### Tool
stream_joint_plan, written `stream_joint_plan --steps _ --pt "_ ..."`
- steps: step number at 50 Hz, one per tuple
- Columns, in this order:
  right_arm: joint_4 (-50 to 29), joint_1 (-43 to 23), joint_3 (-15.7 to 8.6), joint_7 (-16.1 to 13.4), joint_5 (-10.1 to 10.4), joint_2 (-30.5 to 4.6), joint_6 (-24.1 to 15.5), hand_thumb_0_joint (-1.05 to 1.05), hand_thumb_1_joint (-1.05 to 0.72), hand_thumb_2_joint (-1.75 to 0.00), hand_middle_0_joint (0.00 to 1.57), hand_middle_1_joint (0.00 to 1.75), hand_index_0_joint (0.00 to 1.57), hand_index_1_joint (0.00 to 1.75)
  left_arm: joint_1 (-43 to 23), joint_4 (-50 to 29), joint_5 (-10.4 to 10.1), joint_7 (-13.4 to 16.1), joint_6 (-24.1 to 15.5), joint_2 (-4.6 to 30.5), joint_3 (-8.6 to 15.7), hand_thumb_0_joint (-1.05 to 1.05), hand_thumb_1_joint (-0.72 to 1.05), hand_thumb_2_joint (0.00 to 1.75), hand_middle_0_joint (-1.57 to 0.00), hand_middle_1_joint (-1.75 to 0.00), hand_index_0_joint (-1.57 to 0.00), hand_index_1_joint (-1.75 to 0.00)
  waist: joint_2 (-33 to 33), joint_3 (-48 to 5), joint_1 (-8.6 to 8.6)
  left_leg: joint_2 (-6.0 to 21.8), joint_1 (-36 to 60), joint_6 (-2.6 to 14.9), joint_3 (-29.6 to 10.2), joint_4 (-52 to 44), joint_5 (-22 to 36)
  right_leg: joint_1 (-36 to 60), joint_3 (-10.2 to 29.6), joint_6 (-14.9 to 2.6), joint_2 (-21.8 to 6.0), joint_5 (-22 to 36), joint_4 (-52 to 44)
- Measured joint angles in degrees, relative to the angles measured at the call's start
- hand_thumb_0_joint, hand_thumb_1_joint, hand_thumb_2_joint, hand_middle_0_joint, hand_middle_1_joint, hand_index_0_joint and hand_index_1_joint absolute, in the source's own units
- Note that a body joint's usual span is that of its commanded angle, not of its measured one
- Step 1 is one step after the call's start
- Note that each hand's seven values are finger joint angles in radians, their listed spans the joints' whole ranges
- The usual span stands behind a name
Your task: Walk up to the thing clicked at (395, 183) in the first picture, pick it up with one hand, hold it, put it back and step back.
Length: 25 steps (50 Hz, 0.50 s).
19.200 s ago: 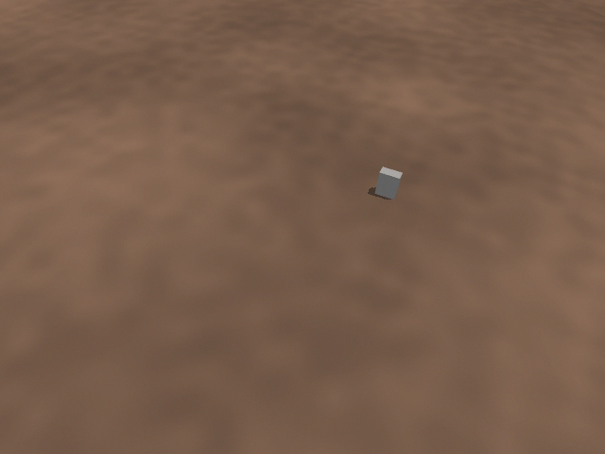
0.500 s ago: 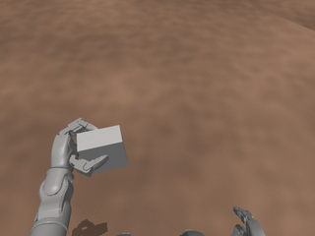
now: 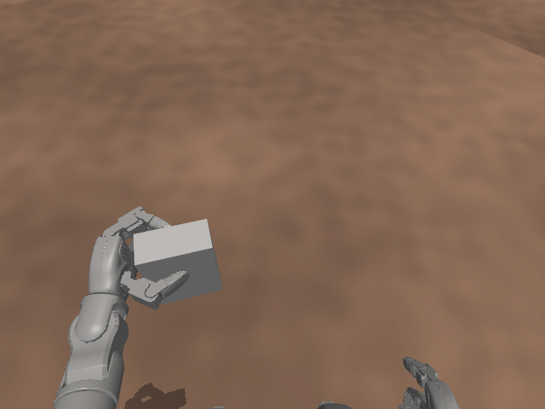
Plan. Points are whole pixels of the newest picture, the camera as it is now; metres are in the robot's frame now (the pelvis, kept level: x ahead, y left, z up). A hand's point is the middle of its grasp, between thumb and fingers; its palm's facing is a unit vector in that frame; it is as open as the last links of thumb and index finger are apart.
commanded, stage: hold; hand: left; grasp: from the side
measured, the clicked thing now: (182, 264) +0.32 +0.14 +0.03
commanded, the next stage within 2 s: crouch in 1.66 s
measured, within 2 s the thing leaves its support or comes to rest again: neither
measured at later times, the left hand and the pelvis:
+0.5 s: hand (160, 259) +0.32 +0.16 +0.05, palm faces +0.01 -1.00 +0.00, open 9.3 cm; pelvis +0.00 +0.00 +0.00, yaw +0 degrees
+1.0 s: hand (155, 261) +0.31 +0.17 +0.05, palm faces +0.02 -1.00 +0.00, open 9.3 cm; pelvis +0.00 +0.00 +0.00, yaw +0 degrees
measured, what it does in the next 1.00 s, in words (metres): stands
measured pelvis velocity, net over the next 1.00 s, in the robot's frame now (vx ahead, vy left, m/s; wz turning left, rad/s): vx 0.00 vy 0.00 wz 0.00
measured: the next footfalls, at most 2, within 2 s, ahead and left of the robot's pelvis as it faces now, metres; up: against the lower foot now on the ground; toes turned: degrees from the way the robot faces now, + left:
none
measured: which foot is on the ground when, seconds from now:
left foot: down 0.00-1.00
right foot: down 0.00-1.00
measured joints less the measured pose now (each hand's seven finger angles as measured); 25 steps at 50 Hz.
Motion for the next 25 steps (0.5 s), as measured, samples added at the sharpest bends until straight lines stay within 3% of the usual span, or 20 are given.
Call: stream_joint_plan --steps 25 --pt "0.15 0.35 -0.15 0.24 0.03 -0.18 0.0 0.01 -0.92 -0.9 0.2 0.3 0.2 0.3 0.33 0.57 -0.23 -0.52 -0.59 -0.25 -0.08 -0.01 -0.44 1.15 -0.82 -1.19 -0.84 -1.19 0.12 -0.09 -0.09 0.07 0.77 -0.14 -0.02 -0.9 0.44 0.66 -0.02 -0.16 0.11 0.31 -0.68"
